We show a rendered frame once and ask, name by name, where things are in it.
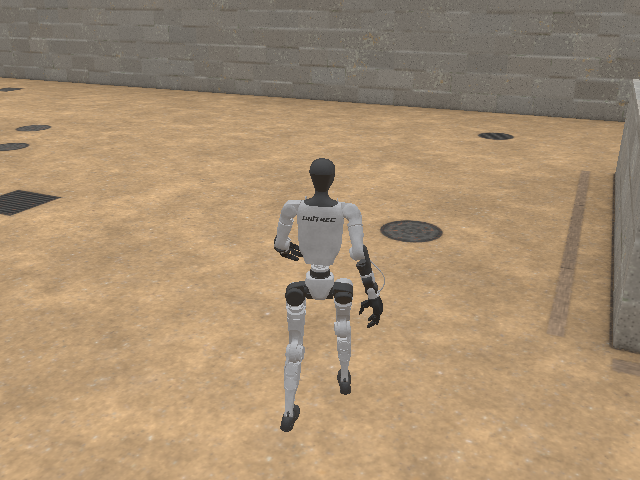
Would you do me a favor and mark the robot left hand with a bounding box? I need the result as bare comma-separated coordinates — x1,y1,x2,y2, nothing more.
280,242,303,261

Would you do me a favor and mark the humanoid robot head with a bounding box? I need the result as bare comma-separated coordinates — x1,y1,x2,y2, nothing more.
304,158,338,207

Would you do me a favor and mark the left robot upper arm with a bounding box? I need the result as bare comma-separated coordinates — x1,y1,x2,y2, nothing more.
274,200,302,250

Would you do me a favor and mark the robot right forearm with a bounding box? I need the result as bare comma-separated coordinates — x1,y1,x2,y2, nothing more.
356,245,380,299

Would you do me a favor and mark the right robot upper arm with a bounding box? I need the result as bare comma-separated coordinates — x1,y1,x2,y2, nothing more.
342,202,365,261

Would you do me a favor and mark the robot left forearm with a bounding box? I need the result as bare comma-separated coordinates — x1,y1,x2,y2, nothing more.
274,235,290,254

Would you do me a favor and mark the left robot shin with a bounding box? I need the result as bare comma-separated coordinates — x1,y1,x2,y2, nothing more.
284,344,302,417

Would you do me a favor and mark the robot right hand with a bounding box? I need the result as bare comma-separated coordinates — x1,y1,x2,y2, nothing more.
359,296,383,328

